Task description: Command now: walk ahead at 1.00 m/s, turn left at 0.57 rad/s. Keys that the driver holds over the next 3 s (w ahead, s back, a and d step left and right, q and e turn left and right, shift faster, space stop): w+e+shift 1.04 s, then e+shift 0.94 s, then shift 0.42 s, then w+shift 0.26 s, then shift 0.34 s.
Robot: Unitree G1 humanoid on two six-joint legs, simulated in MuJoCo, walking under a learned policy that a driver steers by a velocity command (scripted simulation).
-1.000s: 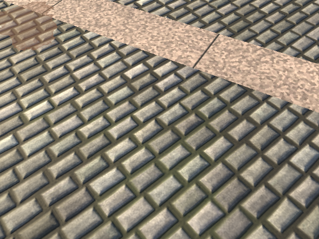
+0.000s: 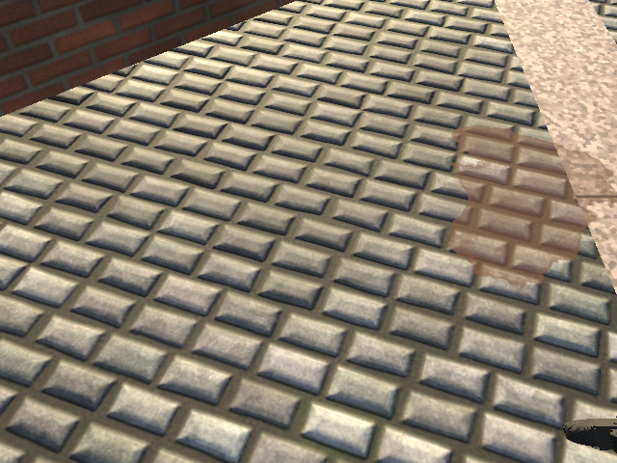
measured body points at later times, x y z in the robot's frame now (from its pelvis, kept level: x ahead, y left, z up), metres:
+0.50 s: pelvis +0.46 +0.00 -0.01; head +0.49 +0.00 +0.44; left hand +0.67 +0.23 -0.11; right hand +0.38 -0.27 -0.13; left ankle +0.31 +0.09 -0.73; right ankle +0.64 -0.14 -0.66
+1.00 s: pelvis +0.92 -0.12 -0.01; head +0.96 -0.14 +0.44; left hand +1.09 +0.14 -0.12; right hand +1.03 -0.44 -0.05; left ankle +1.18 -0.08 -0.71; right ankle +0.74 -0.09 -0.73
